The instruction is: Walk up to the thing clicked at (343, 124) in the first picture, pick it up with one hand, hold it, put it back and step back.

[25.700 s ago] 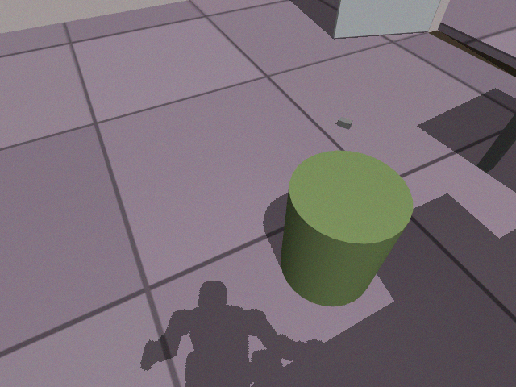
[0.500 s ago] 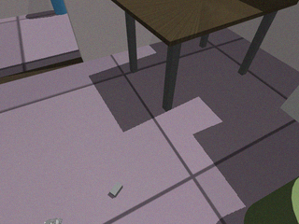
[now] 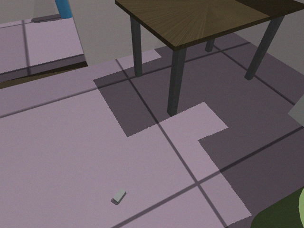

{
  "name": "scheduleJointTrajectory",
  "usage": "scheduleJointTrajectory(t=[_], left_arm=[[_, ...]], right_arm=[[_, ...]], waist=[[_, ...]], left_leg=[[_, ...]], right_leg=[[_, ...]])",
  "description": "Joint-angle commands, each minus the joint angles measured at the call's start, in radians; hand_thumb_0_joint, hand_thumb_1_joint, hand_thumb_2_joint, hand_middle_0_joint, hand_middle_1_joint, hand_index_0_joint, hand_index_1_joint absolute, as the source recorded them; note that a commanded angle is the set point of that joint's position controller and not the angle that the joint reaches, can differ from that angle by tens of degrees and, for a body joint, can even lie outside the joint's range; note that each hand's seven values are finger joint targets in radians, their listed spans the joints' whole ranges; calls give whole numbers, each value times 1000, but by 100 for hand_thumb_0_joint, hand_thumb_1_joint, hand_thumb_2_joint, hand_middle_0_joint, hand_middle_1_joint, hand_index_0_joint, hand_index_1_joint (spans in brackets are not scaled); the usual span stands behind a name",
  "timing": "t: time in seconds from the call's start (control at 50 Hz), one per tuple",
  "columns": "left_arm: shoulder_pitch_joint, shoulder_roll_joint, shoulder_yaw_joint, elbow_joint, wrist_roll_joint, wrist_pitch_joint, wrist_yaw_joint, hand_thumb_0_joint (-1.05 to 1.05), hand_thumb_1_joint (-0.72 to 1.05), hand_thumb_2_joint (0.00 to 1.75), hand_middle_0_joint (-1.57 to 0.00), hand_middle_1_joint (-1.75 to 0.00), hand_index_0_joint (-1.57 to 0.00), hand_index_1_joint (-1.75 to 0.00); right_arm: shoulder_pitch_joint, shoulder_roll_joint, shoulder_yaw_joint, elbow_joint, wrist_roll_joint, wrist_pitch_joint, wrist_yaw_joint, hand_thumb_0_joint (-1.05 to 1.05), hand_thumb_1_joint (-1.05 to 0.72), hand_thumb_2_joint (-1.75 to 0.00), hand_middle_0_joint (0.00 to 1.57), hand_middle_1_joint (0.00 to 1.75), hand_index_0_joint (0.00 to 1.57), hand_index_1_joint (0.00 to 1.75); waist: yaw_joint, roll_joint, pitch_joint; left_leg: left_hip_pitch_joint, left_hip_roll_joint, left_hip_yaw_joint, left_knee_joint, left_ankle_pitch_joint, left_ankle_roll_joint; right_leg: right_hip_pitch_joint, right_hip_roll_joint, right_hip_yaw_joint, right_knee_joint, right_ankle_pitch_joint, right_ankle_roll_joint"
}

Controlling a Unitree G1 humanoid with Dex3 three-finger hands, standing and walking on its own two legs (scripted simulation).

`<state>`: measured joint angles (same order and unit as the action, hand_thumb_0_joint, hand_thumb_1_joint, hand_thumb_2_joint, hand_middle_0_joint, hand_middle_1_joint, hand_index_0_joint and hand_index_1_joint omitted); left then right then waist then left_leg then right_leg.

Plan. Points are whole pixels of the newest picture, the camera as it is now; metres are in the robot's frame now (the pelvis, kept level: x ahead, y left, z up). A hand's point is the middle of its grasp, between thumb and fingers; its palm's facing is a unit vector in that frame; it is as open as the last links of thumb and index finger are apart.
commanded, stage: walk up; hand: left
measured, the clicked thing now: (119, 195) +0.44 +0.21 -0.76
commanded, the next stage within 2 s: stand in 0.16 s
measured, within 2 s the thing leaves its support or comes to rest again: neither
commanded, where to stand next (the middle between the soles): +0.09 -0.01 m, yaw +0 degrees
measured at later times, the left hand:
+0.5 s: hand out of the picture +0.09 +0.26 -0.15, palm faces -0.01 -0.94 -0.35, open 7.4 cm
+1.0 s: hand out of the picture +0.10 +0.25 -0.15, palm faces +0.00 -0.94 -0.35, open 7.4 cm
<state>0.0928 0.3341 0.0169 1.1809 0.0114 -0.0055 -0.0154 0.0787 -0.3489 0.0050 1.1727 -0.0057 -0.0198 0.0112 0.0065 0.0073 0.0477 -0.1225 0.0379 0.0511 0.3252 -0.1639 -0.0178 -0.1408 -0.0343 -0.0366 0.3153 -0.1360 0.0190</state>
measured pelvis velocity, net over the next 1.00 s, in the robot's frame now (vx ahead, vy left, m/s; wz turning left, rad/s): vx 0.03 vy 0.00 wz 0.02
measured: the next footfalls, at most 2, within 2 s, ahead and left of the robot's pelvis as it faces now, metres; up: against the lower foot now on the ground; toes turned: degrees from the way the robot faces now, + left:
none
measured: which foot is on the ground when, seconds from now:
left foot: down 0.00-1.00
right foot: down 0.00-1.00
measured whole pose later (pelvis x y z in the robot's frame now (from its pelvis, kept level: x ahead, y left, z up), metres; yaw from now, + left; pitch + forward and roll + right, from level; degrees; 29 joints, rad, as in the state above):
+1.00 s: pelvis +0.03 +0.00 +0.00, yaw +1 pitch -2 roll +0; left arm 0.09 0.34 0.01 1.15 0.01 -0.01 0.00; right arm 0.08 -0.35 0.01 1.15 -0.01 -0.01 0.01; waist 0.00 0.01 0.04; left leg -0.09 0.03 0.03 0.30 -0.19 -0.02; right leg -0.10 -0.04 -0.06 0.30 -0.17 0.02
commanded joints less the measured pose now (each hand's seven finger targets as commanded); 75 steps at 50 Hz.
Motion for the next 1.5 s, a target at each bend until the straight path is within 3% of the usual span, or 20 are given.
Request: scheduleJointTrajectory(t=[0.0,0.1,0.22,0.36,0.48,0.62,0.78,1.16,1.36,1.48], left_arm=[[-64,213,33,-65,-6,-18,12,0,90,90,-20,-30,-20,-30],[-66,211,32,-72,-3,-19,12,0,90,90,-20,-30,-20,-30],[-48,219,27,-78,-1,-25,18,0,90,90,-20,-30,-20,-30],[-43,217,23,-83,-1,-23,19,0,90,90,-20,-30,-20,-30],[-48,227,22,-90,-2,-29,21,0,90,90,-20,-30,-20,-30],[-46,234,23,-90,-1,-28,22,0,90,90,-20,-30,-20,-30],[-40,230,23,-89,-4,-28,24,0,90,90,-20,-30,-20,-30],[-46,235,28,-95,-3,-25,24,0,90,90,-20,-30,-20,-30],[-34,228,28,-97,-1,-23,25,0,90,90,-20,-30,-20,-30],[-26,235,28,-94,-4,-22,23,0,90,90,-20,-30,-20,-30]], right_arm=[[-46,-215,-43,-60,3,-18,-14,0,-90,-90,20,30,20,30],[-41,-212,-43,-63,0,-15,-13,0,-90,-90,20,30,20,30],[-44,-217,-46,-70,-7,-16,-15,0,-90,-90,20,30,20,30],[-39,-224,-48,-73,-7,-13,-13,0,-90,-90,20,30,20,30],[-36,-219,-46,-76,-5,-16,-12,0,-90,-90,20,30,20,30],[-34,-218,-44,-77,-4,-9,-12,0,-90,-90,20,30,20,30],[-24,-218,-40,-77,-3,-13,-16,0,-90,-90,20,30,20,30],[-32,-214,-40,-88,-3,-8,-17,0,-90,-90,20,30,20,30],[-23,-219,-39,-90,-4,-11,-18,0,-90,-90,20,30,20,30],[-21,-215,-36,-90,-3,-12,-19,0,-90,-90,20,30,20,30]], waist=[[-5,-16,-76],[-6,-20,-73],[-5,5,-89],[-6,0,-66],[-10,-22,-85],[-11,-19,-90],[-10,-7,-113],[-9,-16,-84],[-6,-4,-97],[-5,-15,-75]], left_leg=[[-5,105,-103,-66,39,32],[-19,100,-103,-68,20,32],[-4,113,-112,-73,72,28],[-24,105,-114,-87,8,26],[10,109,-112,-65,126,27],[8,107,-109,-62,91,26],[34,114,-103,-49,213,28],[22,109,-106,-67,133,24],[39,111,-102,-60,195,27],[41,111,-106,-72,162,24]], right_leg=[[14,-101,93,-59,32,-28],[21,-104,97,-62,35,-27],[40,-114,91,-49,53,-25],[21,-110,84,-57,1,-24],[39,-117,81,-47,84,-26],[52,-118,79,-57,60,-25],[83,-124,73,-39,182,-24],[71,-119,69,-60,95,-27],[82,-123,68,-48,162,-31],[62,-117,67,-48,116,-30]])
